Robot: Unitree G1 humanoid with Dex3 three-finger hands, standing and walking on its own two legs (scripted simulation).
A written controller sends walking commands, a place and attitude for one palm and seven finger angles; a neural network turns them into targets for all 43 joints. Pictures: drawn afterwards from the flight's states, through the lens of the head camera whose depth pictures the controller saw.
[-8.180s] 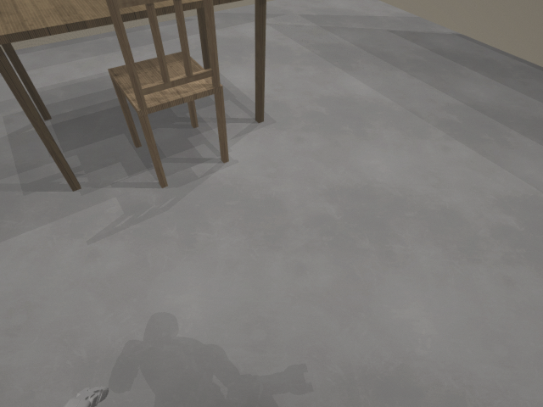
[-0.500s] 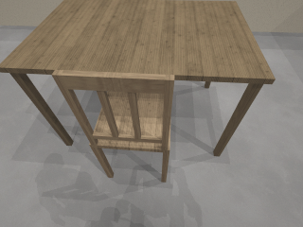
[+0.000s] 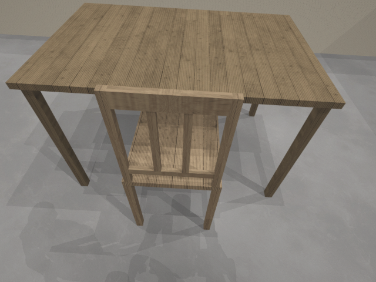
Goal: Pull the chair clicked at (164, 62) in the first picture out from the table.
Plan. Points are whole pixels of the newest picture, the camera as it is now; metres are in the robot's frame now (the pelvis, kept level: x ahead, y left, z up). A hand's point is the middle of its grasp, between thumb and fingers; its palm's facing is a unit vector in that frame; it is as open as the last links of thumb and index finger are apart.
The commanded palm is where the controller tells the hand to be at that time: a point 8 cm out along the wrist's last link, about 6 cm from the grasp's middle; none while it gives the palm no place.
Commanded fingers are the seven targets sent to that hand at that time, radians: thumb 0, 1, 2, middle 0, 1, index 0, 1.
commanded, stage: come to a stop and stand still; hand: left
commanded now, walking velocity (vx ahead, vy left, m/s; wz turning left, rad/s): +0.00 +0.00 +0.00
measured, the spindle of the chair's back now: (154, 143) +0.52 +0.14 -0.08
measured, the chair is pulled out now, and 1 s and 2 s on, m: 0.00 0.00 0.00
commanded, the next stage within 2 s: look again from close up in 0.08 s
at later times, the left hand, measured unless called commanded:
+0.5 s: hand out of the picture +0.02 +0.14 -0.18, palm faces +0.03 -0.98 -0.17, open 7.3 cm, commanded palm none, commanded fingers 0.00 0.90 0.90 -0.20 -0.30 -0.20 -0.30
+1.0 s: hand out of the picture +0.01 +0.11 -0.17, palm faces +0.04 -0.98 -0.17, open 7.3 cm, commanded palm none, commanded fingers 0.00 0.90 0.90 -0.20 -0.30 -0.20 -0.30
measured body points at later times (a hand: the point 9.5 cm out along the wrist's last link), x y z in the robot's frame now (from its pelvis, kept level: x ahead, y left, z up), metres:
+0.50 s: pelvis +0.02 -0.02 +0.00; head +0.04 -0.02 +0.45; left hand +0.02 +0.19 -0.16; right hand +0.02 -0.24 -0.16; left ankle -0.02 +0.04 -0.74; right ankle +0.02 -0.20 -0.74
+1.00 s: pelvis +0.02 -0.06 +0.00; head +0.04 -0.05 +0.45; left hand +0.01 +0.16 -0.16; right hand +0.03 -0.28 -0.15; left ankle -0.02 +0.04 -0.74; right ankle +0.02 -0.20 -0.74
